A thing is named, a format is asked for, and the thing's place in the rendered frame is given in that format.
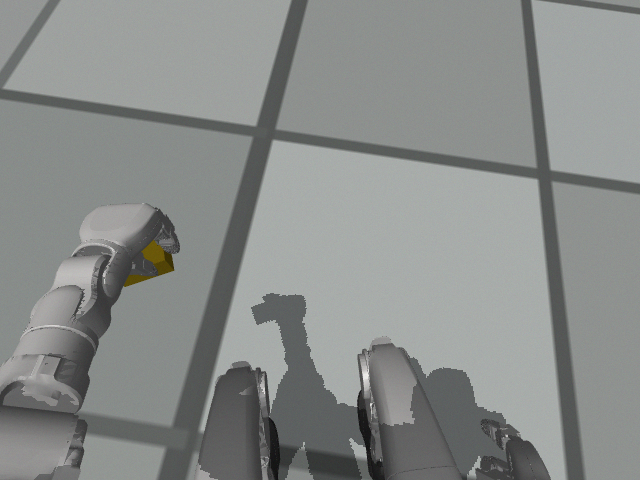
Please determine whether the small box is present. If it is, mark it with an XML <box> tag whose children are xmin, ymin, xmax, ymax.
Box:
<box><xmin>124</xmin><ymin>240</ymin><xmax>174</xmax><ymax>287</ymax></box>

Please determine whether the right robot foot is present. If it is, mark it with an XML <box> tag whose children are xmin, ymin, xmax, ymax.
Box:
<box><xmin>357</xmin><ymin>390</ymin><xmax>385</xmax><ymax>480</ymax></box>

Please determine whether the left robot hand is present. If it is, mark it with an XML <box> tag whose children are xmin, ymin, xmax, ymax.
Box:
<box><xmin>79</xmin><ymin>203</ymin><xmax>180</xmax><ymax>276</ymax></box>

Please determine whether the right robot hand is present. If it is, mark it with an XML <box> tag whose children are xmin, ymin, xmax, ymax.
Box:
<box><xmin>475</xmin><ymin>419</ymin><xmax>551</xmax><ymax>480</ymax></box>

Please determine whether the left robot arm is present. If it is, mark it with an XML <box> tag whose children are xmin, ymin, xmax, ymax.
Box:
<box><xmin>0</xmin><ymin>239</ymin><xmax>132</xmax><ymax>480</ymax></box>

